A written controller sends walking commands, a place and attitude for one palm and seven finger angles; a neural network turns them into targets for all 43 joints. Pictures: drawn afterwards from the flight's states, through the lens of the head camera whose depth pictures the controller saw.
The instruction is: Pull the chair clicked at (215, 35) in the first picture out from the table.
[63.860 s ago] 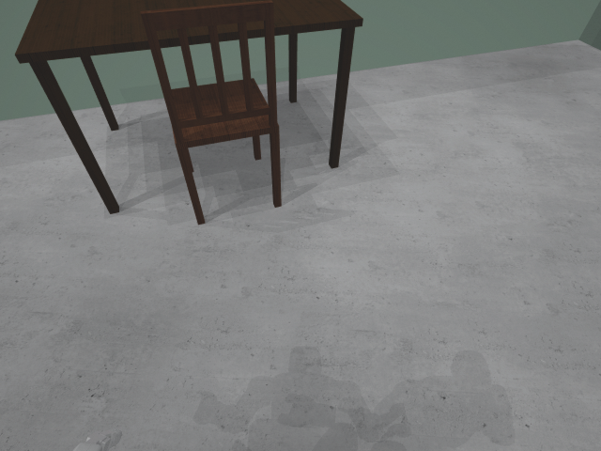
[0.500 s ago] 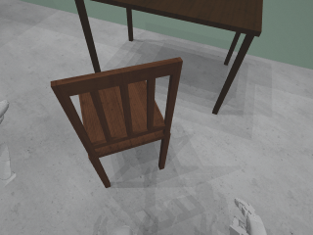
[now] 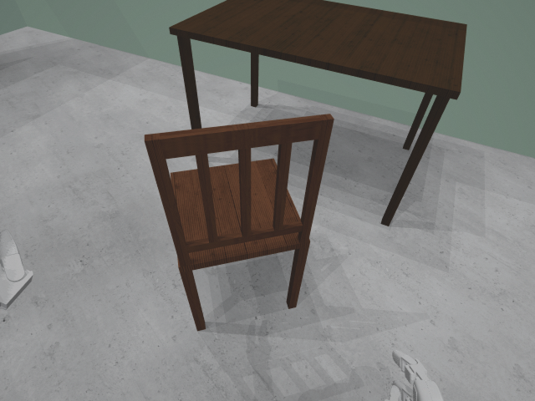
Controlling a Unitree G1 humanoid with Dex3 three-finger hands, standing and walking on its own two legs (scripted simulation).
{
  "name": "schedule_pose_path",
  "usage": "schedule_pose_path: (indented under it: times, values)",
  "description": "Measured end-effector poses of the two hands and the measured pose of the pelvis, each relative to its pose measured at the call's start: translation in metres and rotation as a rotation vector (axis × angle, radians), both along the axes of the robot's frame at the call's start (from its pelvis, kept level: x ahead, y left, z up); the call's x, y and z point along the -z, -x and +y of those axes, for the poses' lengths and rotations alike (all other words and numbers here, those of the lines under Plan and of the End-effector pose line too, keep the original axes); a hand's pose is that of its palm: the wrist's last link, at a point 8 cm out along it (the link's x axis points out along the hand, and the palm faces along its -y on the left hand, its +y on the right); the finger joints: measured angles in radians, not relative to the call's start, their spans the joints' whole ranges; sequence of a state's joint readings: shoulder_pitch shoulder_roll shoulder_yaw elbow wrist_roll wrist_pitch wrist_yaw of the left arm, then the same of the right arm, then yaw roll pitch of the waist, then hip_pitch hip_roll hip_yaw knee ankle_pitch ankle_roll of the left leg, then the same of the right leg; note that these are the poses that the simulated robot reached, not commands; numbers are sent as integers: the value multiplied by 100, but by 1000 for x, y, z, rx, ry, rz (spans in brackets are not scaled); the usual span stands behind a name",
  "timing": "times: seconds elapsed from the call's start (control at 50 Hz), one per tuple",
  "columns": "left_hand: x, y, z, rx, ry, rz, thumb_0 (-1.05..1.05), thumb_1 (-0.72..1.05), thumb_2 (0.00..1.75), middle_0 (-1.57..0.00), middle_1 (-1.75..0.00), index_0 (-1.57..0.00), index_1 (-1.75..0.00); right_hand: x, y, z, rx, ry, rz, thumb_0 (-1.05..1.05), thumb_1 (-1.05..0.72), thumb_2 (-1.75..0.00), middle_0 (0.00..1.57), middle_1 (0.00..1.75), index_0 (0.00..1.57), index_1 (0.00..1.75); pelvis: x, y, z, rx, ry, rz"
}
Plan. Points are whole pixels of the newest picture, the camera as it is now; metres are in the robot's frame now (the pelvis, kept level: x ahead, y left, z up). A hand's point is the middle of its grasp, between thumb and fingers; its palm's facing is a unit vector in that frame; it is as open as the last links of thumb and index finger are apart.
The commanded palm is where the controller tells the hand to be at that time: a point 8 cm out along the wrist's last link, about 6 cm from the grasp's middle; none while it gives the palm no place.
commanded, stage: stop stepping back and stand still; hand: left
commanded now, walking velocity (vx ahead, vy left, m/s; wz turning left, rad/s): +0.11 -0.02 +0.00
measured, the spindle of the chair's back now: (245, 195) +0.59 +0.08 -0.09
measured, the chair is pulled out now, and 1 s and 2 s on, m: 0.60 0.60 0.60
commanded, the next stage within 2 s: let the arm hang, fingers relaxed in 0.14 s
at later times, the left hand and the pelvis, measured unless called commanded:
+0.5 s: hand out of the picture +0.16 +0.16 -0.16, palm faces -0.02 -0.99 -0.12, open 7.4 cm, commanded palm none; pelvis +0.04 +0.01 +0.00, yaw +0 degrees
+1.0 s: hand out of the picture +0.01 +0.19 -0.17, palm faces +0.03 -0.97 -0.24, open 7.4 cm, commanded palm none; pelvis +0.02 +0.00 +0.01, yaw +1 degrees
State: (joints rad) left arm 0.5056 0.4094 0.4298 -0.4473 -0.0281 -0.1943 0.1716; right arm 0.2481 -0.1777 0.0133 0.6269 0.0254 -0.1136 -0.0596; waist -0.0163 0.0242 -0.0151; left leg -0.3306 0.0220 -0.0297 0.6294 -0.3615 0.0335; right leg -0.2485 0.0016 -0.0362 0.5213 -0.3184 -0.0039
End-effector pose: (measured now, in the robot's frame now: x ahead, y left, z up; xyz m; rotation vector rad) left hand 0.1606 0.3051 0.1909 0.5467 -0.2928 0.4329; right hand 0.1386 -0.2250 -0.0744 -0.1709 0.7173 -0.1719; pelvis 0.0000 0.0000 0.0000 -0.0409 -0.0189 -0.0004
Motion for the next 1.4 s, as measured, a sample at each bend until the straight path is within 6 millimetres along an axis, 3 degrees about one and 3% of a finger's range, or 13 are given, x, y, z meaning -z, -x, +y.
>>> schedule_pose_path:
  times: [0.14,0.26,0.3,0.34,0.38,0.44,0.52,0.56,0.76,0.86,1.1,1.26,1.4]
  values:
    - [15,-4,-2,22,44,9,1,89,90,-21,-30,-21,-30,11,4,-3,-10,40,78,2,-90,-90,21,30,21,30,6,-13,5,0,-5,-3]
    - [23,-38,9,28,30,29,1,88,90,-21,-30,-21,-30,6,-10,-4,16,47,59,2,-90,-90,20,30,20,30,3,-30,11,7,-12,12]
    - [63,-61,13,29,93,198,1,89,90,-20,-30,-20,-30,16,-15,-5,-9,29,103,2,-90,-90,20,30,20,30,4,-34,14,-5,-16,35]
    - [125,-76,10,5,222,442,0,89,90,-20,-30,-20,-30,27,-18,-4,-15,14,159,1,-90,-90,20,30,20,30,5,-36,16,-7,-23,52]
    - [192,-73,-5,-8,347,704,0,90,90,-19,-30,-19,-30,35,-18,-3,-12,1,206,1,-90,-90,20,30,20,30,6,-38,17,-6,-26,58]
    - [273,-41,-46,17,496,1047,1,91,90,-19,-29,-19,-30,38,-9,2,1,-6,268,1,-90,-90,20,30,20,30,6,-41,16,-7,-35,49]
    - [332,23,-100,50,675,1341,1,91,90,-20,-29,-19,-30,34,15,3,18,20,370,1,-90,-90,20,30,20,30,3,-43,13,-9,-36,30]
    - [335,30,-97,4,738,1311,-4,95,90,-21,-30,-20,-30,33,28,3,15,35,431,1,-90,-90,20,30,20,30,0,-42,10,-23,-27,26]
    - [325,92,-50,-169,609,1464,-2,93,90,-20,-30,-20,-30,51,79,5,59,-24,550,1,-91,-90,20,30,20,30,-5,-34,11,-18,-22,-5]
    - [319,124,-44,-233,588,1519,0,92,90,-20,-30,-20,-30,59,100,6,57,-58,595,1,-91,-90,20,30,20,30,-6,-28,8,-14,-28,-12]
    - [329,167,-89,-207,665,1618,1,91,90,-20,-30,-20,-30,62,137,6,77,-84,674,1,-91,-90,20,30,20,30,-7,-18,-1,-6,-34,-10]
    - [336,168,-115,-161,707,1628,1,90,90,-20,-30,-20,-30,62,147,6,100,-91,685,1,-91,-90,20,30,20,30,-6,-16,-6,-2,-33,-10]
    - [336,163,-117,-161,699,1621,1,91,90,-20,-30,-20,-30,63,150,10,110,-107,689,1,-91,-90,20,30,20,30,-6,-16,-10,2,-33,-6]
